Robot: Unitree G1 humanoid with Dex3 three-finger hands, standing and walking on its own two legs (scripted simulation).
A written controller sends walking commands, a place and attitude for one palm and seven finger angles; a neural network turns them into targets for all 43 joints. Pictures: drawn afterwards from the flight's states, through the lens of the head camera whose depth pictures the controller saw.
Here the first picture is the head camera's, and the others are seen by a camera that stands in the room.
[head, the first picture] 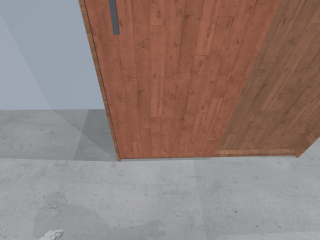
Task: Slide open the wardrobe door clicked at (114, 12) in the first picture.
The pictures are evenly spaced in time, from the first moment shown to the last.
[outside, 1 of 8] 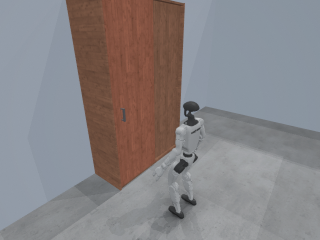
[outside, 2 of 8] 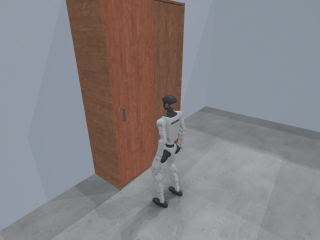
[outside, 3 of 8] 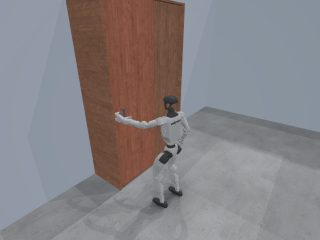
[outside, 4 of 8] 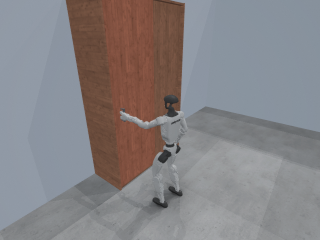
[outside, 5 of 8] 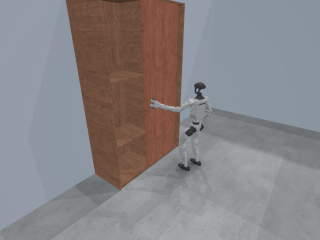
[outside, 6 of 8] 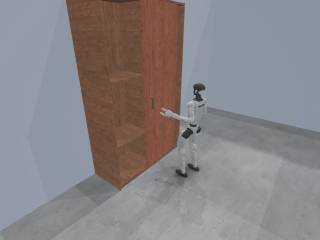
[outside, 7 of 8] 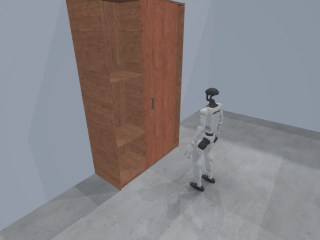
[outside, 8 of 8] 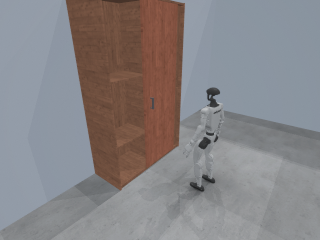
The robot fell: no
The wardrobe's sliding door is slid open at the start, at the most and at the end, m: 0.00 0.51 0.50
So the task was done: yes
